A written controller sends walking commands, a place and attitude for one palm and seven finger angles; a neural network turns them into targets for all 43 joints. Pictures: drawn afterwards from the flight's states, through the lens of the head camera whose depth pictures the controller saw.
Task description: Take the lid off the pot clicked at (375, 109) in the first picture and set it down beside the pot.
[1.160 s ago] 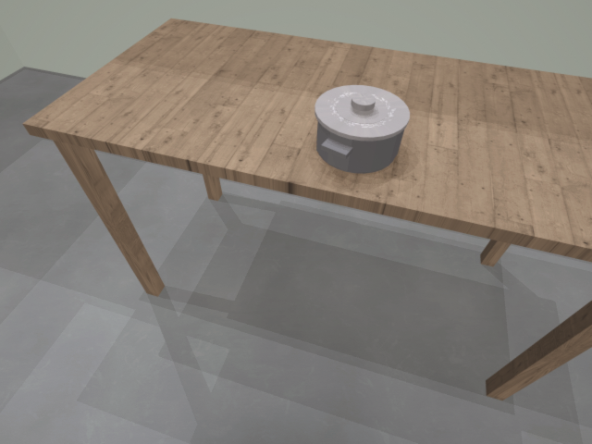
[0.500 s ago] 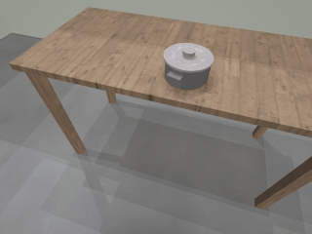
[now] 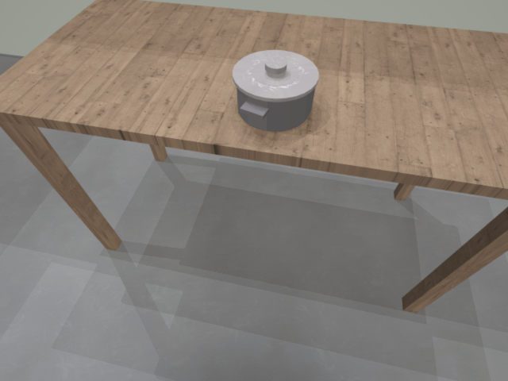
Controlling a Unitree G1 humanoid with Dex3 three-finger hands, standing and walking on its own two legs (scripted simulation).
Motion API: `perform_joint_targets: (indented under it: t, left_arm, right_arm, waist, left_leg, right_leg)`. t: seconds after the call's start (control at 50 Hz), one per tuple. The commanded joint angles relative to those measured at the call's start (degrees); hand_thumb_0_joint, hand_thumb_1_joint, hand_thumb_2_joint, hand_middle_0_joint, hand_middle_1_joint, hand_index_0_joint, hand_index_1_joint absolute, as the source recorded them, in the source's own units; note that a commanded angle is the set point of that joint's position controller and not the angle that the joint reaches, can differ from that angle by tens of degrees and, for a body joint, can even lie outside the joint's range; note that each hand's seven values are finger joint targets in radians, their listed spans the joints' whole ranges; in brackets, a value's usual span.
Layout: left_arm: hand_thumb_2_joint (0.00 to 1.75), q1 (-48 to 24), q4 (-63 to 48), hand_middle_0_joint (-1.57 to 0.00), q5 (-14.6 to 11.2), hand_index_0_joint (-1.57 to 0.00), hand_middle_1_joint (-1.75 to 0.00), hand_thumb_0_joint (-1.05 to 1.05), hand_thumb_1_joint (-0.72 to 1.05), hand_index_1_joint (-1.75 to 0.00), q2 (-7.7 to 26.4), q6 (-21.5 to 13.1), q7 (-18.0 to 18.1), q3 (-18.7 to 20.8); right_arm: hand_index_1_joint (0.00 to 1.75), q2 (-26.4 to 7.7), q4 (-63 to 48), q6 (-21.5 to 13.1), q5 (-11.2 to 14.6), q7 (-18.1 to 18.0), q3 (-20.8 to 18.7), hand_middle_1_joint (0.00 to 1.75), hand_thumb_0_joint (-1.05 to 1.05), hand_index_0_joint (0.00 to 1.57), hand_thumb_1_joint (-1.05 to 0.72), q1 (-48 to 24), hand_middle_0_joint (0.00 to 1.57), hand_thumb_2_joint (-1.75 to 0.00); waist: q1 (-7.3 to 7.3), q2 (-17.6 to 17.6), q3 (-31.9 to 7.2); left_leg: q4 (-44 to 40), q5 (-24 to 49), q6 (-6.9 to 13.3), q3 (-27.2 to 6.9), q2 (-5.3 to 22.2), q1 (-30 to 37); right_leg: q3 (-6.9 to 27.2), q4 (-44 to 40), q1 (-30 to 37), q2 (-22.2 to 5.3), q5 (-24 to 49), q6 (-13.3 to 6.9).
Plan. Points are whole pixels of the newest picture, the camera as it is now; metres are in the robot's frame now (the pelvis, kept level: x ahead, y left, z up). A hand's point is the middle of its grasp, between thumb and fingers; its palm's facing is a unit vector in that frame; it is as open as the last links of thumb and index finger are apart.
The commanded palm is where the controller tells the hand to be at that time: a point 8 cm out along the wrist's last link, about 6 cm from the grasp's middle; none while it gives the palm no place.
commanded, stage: turn to face it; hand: left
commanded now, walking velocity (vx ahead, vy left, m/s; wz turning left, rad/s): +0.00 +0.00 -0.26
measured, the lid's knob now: (275, 65) +0.68 +0.00 +0.12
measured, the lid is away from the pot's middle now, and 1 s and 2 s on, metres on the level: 0.00 0.00 0.00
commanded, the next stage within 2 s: take the last steps up to it in 0.20 s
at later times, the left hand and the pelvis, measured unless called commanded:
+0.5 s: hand out of the picture +0.07 +0.16 -0.15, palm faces -0.07 -0.97 -0.23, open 7.4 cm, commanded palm none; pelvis +0.03 -0.02 +0.01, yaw -8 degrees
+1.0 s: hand (198, 304) +0.27 +0.14 -0.15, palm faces -0.16 -0.97 -0.16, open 7.4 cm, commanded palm none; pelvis +0.15 -0.02 +0.02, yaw -10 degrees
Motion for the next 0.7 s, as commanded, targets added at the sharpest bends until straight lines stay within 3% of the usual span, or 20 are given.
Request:
perform_joint_targets:
  t: [0.0,0.06,0.1,0.12,0.14,0.18,0.24,0.28,0.3,0.32,0.34,0.36,0.42,0.46,0.52,0.6,0.62,0.64,0.66,0.68]
  left_arm:
    - [0.90,1.61,-4.23,-0.20,-0.21,-0.20,-0.30,0.00,0.90,-0.30,9.55,-1.09,0.65,2.27]
    - [0.90,-0.31,-5.70,-0.20,-0.09,-0.20,-0.30,0.00,0.90,-0.30,8.22,-0.80,0.39,1.98]
    - [0.90,-0.59,-6.44,-0.20,-0.04,-0.20,-0.30,0.00,0.90,-0.30,6.13,-0.77,0.12,1.72]
    - [0.90,-1.58,-6.79,-0.20,-0.04,-0.20,-0.30,0.00,0.90,-0.30,5.78,-0.60,0.16,1.58]
    - [0.90,-1.50,-6.87,-0.20,-0.05,-0.20,-0.30,0.00,0.90,-0.30,5.86,-0.26,0.17,1.77]
    - [0.90,-1.60,-7.08,-0.20,-0.04,-0.20,-0.30,0.00,0.90,-0.30,5.59,-0.15,-0.20,1.98]
    - [0.90,0.51,-7.17,-0.20,-0.39,-0.20,-0.30,0.00,0.90,-0.30,4.02,-0.41,-0.64,1.48]
    - [0.90,5.90,-5.33,-0.20,-0.14,-0.20,-0.30,0.00,0.90,-0.30,5.01,-1.14,-0.49,1.60]
    - [0.90,8.10,-4.65,-0.20,0.50,-0.20,-0.30,0.00,0.90,-0.30,8.90,-1.78,-0.09,2.19]
    - [0.90,9.62,-4.70,-0.20,0.50,-0.20,-0.30,0.00,0.90,-0.30,13.99,-2.03,0.42,3.05]
    - [0.90,10.93,-4.81,-0.20,-0.18,-0.20,-0.30,0.00,0.90,-0.30,13.09,-1.90,0.64,2.62]
    - [0.90,8.57,-5.49,-0.20,0.07,-0.20,-0.30,0.00,0.90,-0.30,12.08,-1.86,0.71,2.75]
    - [0.90,4.33,-6.06,-0.20,0.09,-0.20,-0.30,0.00,0.90,-0.30,9.10,-2.79,0.95,2.31]
    - [0.90,5.18,-5.72,-0.20,0.27,-0.20,-0.30,0.00,0.90,-0.30,9.05,-3.55,0.71,2.27]
    - [0.90,7.34,-4.19,-0.20,0.41,-0.20,-0.30,0.00,0.90,-0.30,9.94,-3.99,0.53,2.37]
    - [0.90,5.65,-2.96,-0.20,-0.17,-0.20,-0.30,0.00,0.90,-0.30,8.69,-3.86,0.12,2.08]
    - [0.90,5.36,-3.06,-0.20,-0.14,-0.20,-0.30,0.00,0.90,-0.30,7.48,-3.69,-0.11,1.81]
    - [0.90,5.35,-3.56,-0.20,-0.23,-0.20,-0.30,0.00,0.90,-0.30,5.12,-3.58,-0.34,1.49]
    - [0.90,6.58,-4.29,-0.20,-0.52,-0.20,-0.30,0.00,0.90,-0.30,2.84,-3.64,-0.70,1.01]
    - [0.90,3.70,-5.36,-0.20,-0.02,-0.20,-0.30,0.00,0.90,-0.30,4.72,-3.66,-0.51,1.14]
  right_arm:
    - [0.30,-4.67,-2.76,-1.28,0.23,-0.41,-0.85,0.30,0.00,0.20,-0.90,4.04,0.20,-0.90]
    - [0.30,-6.50,-3.16,-1.36,-0.09,-0.29,-1.11,0.30,0.00,0.20,-0.90,3.76,0.20,-0.90]
    - [0.30,-9.48,-3.75,-1.51,-0.56,-0.32,-1.64,0.30,0.00,0.20,-0.90,3.94,0.20,-0.90]
    - [0.30,-9.64,-3.86,-1.65,-0.68,-0.25,-1.78,0.30,0.00,0.20,-0.90,4.26,0.20,-0.90]
    - [0.30,-9.16,-4.30,-1.81,-0.99,-0.20,-1.54,0.30,0.00,0.20,-0.90,3.54,0.20,-0.90]
    - [0.30,-8.77,-4.88,-1.86,-1.21,-0.12,-1.23,0.30,0.00,0.20,-0.90,1.47,0.20,-0.90]
    - [0.30,-9.67,-5.34,-1.51,-1.48,-0.21,-1.25,0.30,0.00,0.20,-0.90,-0.40,0.20,-0.90]
    - [0.30,-9.81,-4.71,-1.10,-0.94,-0.12,-1.32,0.30,0.00,0.20,-0.90,0.29,0.20,-0.90]
    - [0.30,-7.19,-4.97,-0.96,-0.19,0.17,-1.15,0.30,0.00,0.20,-0.90,1.83,0.20,-0.90]
    - [0.30,-4.01,-7.26,-0.46,-0.02,0.52,-0.49,0.30,0.00,0.20,-0.90,0.56,0.20,-0.90]
    - [0.30,-6.12,-7.93,-0.05,-0.21,0.50,-0.57,0.30,0.00,0.20,-0.90,-2.77,0.20,-0.90]
    - [0.30,-5.83,-7.79,-0.30,-0.33,0.93,-0.75,0.30,0.00,0.20,-0.90,-2.91,0.20,-0.90]
    - [0.30,-6.05,-5.88,-1.09,-0.82,1.59,-0.94,0.30,0.00,0.20,-0.90,-0.94,0.20,-0.90]
    - [0.30,-4.29,-5.97,-1.60,-0.43,1.86,-0.38,0.30,0.00,0.20,-0.90,-1.90,0.20,-0.90]
    - [0.30,-2.37,-6.15,-2.57,0.05,2.00,-0.08,0.30,0.00,0.20,-0.90,-2.23,0.20,-0.90]
    - [0.30,-2.06,-3.71,-3.99,0.22,1.39,0.26,0.30,0.00,0.20,-0.90,3.59,0.20,-0.90]
    - [0.30,-2.89,-2.38,-4.43,0.30,1.12,0.05,0.30,0.00,0.20,-0.90,6.51,0.20,-0.90]
    - [0.30,-6.31,-1.33,-4.88,-0.12,0.73,-0.56,0.30,0.00,0.20,-0.90,10.64,0.20,-0.90]
    - [0.30,-11.65,-1.09,-4.73,-1.15,0.59,-1.76,0.30,0.00,0.20,-0.90,14.49,0.20,-0.90]
    - [0.30,-12.13,-1.61,-3.60,-1.11,0.51,-1.58,0.30,0.00,0.20,-0.90,15.26,0.20,-0.90]
  waist:
    - [-1.12,-7.22,-6.23]
    - [-1.40,-0.60,-4.58]
    - [-1.59,10.38,-4.10]
    - [-1.83,12.84,-2.75]
    - [-1.46,11.81,-2.18]
    - [-0.47,7.53,-1.01]
    - [1.01,7.31,-2.54]
    - [2.87,2.10,-6.11]
    - [2.90,-9.11,-7.34]
    - [3.47,-23.58,-4.57]
    - [5.06,-17.14,-2.56]
    - [3.50,-12.34,-0.58]
    - [0.71,-9.97,-2.46]
    - [0.66,-6.05,-2.98]
    - [1.56,-6.57,-4.53]
    - [-1.28,-7.32,-3.95]
    - [-2.22,-4.87,-3.71]
    - [-3.95,3.84,-3.64]
    - [-4.55,18.51,-4.96]
    - [-5.12,14.12,-1.07]
  left_leg:
    - [-0.61,3.39,0.80,-3.18,0.59,5.16]
    - [-6.34,5.99,2.53,-6.48,5.08,8.35]
    - [-14.91,6.68,6.94,-14.47,13.67,9.70]
    - [-18.48,8.12,10.27,-17.41,18.06,7.00]
    - [-19.30,10.28,11.71,-17.27,18.87,6.27]
    - [-17.69,15.46,11.26,-11.69,17.27,5.77]
    - [-12.79,20.61,8.47,-5.54,15.51,4.76]
    - [-2.45,17.71,4.40,-1.43,11.28,5.06]
    - [6.21,2.98,1.72,2.23,5.98,-2.47]
    - [16.16,-17.31,-0.98,3.41,-0.66,-16.12]
    - [22.57,-18.40,-0.39,-3.45,0.32,-17.11]
    - [26.41,-14.71,0.03,-4.83,0.63,-19.70]
    - [26.98,-7.78,-0.25,-4.78,1.62,-17.93]
    - [21.01,-6.38,-0.63,-3.30,0.81,-15.58]
    - [12.18,-5.28,-0.48,-1.96,-0.63,-10.89]
    - [-5.22,4.86,-0.18,0.14,-2.56,3.51]
    - [-7.68,5.65,0.21,-1.36,-1.94,9.89]
    - [-12.68,2.19,2.66,-10.89,4.43,16.23]
    - [-20.15,-0.41,8.49,-29.38,18.38,21.09]
    - [-23.41,-2.79,13.09,-34.76,22.13,15.11]
  right_leg:
    - [12.97,-10.48,0.20,-9.59,17.11,-5.54]
    - [6.51,-5.41,-4.87,-4.52,11.82,-2.96]
    - [-1.93,6.71,-8.67,0.41,1.24,-0.73]
    - [-4.48,15.41,-9.04,-0.51,-9.17,0.09]
    - [-3.53,21.44,-10.52,-1.97,-12.56,0.39]
    - [-3.98,22.05,-10.72,-4.00,-11.93,0.45]
    - [-6.47,9.35,-1.82,-5.55,-10.27,0.37]
    - [-7.68,-7.84,6.85,-4.07,2.97,0.74]
    - [1.85,-14.50,13.70,-9.16,10.67,-0.39]
    - [20.70,-20.50,16.69,-20.72,10.39,-6.04]
    - [23.60,-22.96,13.35,-22.90,1.34,-11.67]
    - [22.46,-23.99,11.84,-20.86,-10.15,-13.30]
    - [15.72,-21.17,12.14,-16.64,-3.23,-12.60]
    - [12.30,-19.97,12.21,-15.28,4.16,-12.61]
    - [10.49,-19.11,13.63,-15.22,9.46,-12.57]
    - [5.96,-14.30,7.94,-11.39,6.88,-8.36]
    - [4.07,-10.62,2.94,-9.18,2.86,-7.10]
    - [1.37,-0.28,-4.42,-5.86,-0.64,-5.30]
    - [-7.02,14.02,-14.53,-0.60,-14.28,-2.14]
    - [-5.28,23.47,-16.80,-1.72,-17.88,-2.14]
